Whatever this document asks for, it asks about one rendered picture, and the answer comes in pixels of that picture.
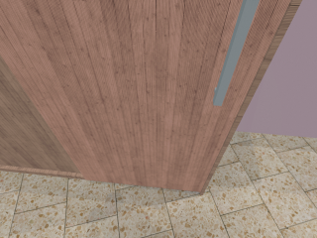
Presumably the handle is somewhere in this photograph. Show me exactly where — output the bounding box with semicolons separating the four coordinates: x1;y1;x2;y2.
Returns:
213;0;260;106

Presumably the wardrobe door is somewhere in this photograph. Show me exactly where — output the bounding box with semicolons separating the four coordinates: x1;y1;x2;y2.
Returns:
0;0;291;192
0;55;80;174

